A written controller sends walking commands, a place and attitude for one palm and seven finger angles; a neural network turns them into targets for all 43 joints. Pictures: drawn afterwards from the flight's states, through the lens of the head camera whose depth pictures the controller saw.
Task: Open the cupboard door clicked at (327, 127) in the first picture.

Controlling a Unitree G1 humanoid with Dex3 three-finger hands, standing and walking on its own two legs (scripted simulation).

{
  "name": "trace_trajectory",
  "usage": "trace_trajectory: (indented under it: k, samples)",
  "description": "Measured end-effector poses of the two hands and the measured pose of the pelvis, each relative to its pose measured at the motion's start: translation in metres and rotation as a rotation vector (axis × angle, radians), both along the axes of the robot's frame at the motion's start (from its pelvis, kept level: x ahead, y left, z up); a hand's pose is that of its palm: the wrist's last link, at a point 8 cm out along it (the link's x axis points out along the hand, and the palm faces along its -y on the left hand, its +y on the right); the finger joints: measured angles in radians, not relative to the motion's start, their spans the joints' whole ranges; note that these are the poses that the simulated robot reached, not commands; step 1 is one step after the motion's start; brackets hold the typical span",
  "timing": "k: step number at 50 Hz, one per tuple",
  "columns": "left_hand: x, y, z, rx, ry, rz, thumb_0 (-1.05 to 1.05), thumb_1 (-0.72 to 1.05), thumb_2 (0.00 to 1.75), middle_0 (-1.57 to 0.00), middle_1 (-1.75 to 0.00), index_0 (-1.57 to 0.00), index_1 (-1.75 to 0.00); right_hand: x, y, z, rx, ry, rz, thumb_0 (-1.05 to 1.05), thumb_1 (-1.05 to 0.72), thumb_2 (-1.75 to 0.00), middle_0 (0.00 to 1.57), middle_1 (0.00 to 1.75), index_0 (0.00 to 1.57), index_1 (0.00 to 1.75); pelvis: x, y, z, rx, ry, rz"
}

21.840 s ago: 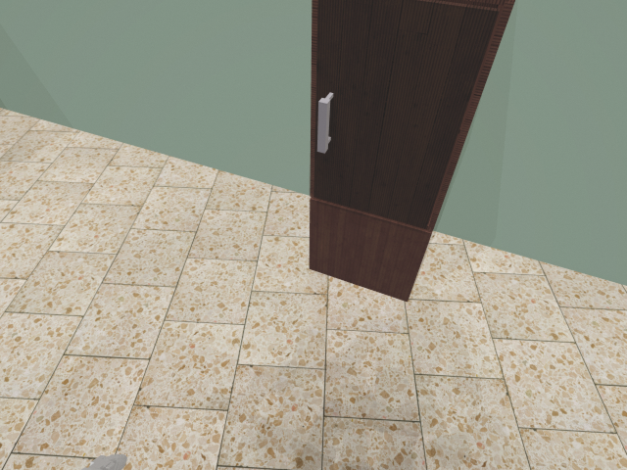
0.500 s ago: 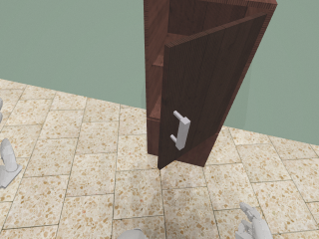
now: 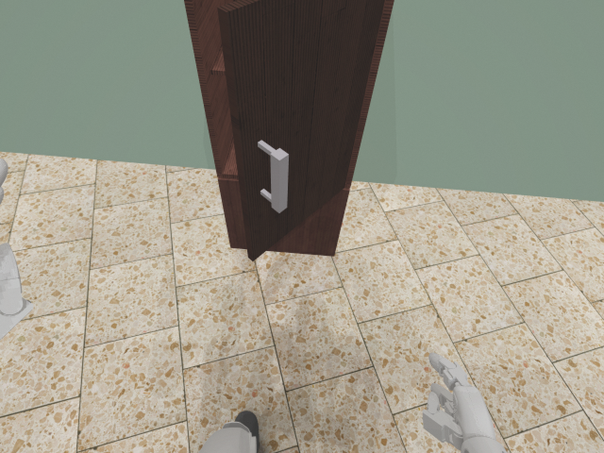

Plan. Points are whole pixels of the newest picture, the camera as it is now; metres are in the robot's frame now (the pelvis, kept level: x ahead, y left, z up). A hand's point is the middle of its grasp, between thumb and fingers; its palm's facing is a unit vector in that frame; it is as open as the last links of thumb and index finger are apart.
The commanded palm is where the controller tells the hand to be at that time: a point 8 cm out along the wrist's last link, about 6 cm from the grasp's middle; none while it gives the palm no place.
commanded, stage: stop stepping back and stand still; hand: left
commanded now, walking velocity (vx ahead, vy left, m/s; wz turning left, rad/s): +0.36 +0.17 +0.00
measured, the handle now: (271, 177) +0.59 +0.08 -0.04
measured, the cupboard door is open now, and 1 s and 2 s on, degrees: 50 50 50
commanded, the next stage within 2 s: let the arm hang, fingers relaxed in 0.68 s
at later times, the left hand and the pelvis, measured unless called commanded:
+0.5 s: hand (50, 355) +0.17 +0.20 +0.19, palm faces +0.38 -0.76 -0.53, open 7.4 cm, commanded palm +0.13 +0.25 +0.19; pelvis -0.02 -0.04 +0.02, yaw -2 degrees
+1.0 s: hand out of the picture +0.09 +0.21 -0.09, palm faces -0.03 -0.94 -0.33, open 7.4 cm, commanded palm none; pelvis -0.06 -0.01 +0.01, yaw +0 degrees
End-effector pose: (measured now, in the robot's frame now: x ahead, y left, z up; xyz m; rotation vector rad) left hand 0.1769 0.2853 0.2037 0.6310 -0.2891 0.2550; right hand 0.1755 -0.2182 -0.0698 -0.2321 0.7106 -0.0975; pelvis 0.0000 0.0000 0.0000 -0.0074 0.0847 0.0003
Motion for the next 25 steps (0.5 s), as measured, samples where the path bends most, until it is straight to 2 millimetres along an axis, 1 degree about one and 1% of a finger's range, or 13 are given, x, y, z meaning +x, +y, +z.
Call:
trace_trajectory:
  k: [2,4,6,8,10,12,14,17,19,21,23,25]
  samples:
    - [-0.012,-0.005,0.008,0.028,0.01,-0.001,0.01,0.89,0.89,-0.22,-0.3,-0.21,-0.3,-0.022,-0.014,-0.006,0.001,0.058,-0.035,0.01,-0.9,-0.9,0.2,0.3,0.21,0.3,0.003,-0.003,0.003,0.007,-0.01,-0.015]
    - [-0.02,-0.005,0.015,0.044,-0.014,0.025,0.01,0.89,0.89,-0.22,-0.3,-0.22,-0.31,-0.04,-0.027,-0.009,-0.002,0.096,-0.077,0.01,-0.9,-0.9,0.2,0.3,0.21,0.3,0.009,-0.007,0.004,0.024,-0.015,-0.031]
    - [-0.023,0.0,0.017,0.035,-0.058,0.07,0.01,0.89,0.89,-0.22,-0.3,-0.22,-0.31,-0.054,-0.039,-0.013,-0.017,0.115,-0.11,0.01,-0.9,-0.9,0.2,0.3,0.21,0.3,0.013,-0.008,0.005,0.038,-0.024,-0.041]
    - [-0.02,0.007,0.012,-0.005,-0.098,0.118,0.01,0.89,0.89,-0.22,-0.3,-0.22,-0.31,-0.063,-0.049,-0.018,-0.037,0.117,-0.135,0.01,-0.9,-0.9,0.2,0.3,0.21,0.3,0.014,-0.008,0.001,0.041,-0.037,-0.035]
    - [-0.011,0.012,0.001,-0.076,-0.107,0.157,0.01,0.89,0.89,-0.22,-0.3,-0.22,-0.31,-0.069,-0.057,-0.021,-0.04,0.112,-0.161,0.01,-0.9,-0.9,0.2,0.3,0.2,0.3,0.009,-0.007,0.0,0.046,-0.06,-0.023]
    - [-0.003,0.01,-0.009,-0.13,-0.08,0.171,0.01,0.89,0.9,-0.21,-0.3,-0.21,-0.3,-0.073,-0.06,-0.021,-0.028,0.085,-0.173,0.01,-0.9,-0.9,0.2,0.3,0.2,0.3,0.0,-0.009,0.0,0.05,-0.083,-0.026]
    - [0.001,-0.003,-0.017,-0.146,-0.036,0.147,0.01,0.89,0.9,-0.21,-0.3,-0.21,-0.3,-0.077,-0.061,-0.019,-0.01,0.047,-0.178,0.01,-0.9,-0.9,0.2,0.3,0.2,0.3,-0.008,-0.014,0.0,0.057,-0.098,-0.03]
    - [-0.007,-0.031,-0.02,-0.105,0.006,0.072,0.01,0.9,0.9,-0.21,-0.3,-0.21,-0.3,-0.083,-0.062,-0.016,0.019,0.001,-0.179,0.01,-0.9,-0.9,0.2,0.3,0.2,0.3,-0.02,-0.026,-0.002,0.059,-0.113,-0.03]
    - [-0.018,-0.046,-0.016,-0.079,0.022,0.028,0.01,0.89,0.9,-0.21,-0.3,-0.21,-0.3,-0.086,-0.062,-0.015,0.031,0.008,-0.172,0.01,-0.9,-0.9,0.2,0.3,0.2,0.3,-0.023,-0.033,0.0,0.039,-0.108,-0.015]
    - [-0.031,-0.054,-0.008,-0.059,0.016,0.01,0.01,0.89,0.89,-0.22,-0.3,-0.21,-0.3,-0.089,-0.063,-0.013,0.036,0.038,-0.163,0.01,-0.9,-0.9,0.2,0.3,0.2,0.3,-0.022,-0.037,0.005,0.038,-0.094,-0.023]
    - [-0.04,-0.053,0.002,-0.033,0.002,0.025,0.01,0.89,0.89,-0.22,-0.3,-0.22,-0.31,-0.09,-0.065,-0.011,0.033,0.065,-0.156,0.01,-0.9,-0.9,0.2,0.3,0.2,0.3,-0.02,-0.04,0.011,0.044,-0.08,-0.039]
    - [-0.043,-0.046,0.01,-0.004,-0.009,0.068,0.01,0.89,0.89,-0.22,-0.3,-0.22,-0.31,-0.089,-0.066,-0.009,0.028,0.079,-0.149,0.01,-0.9,-0.9,0.2,0.3,0.2,0.3,-0.019,-0.043,0.016,0.048,-0.073,-0.041]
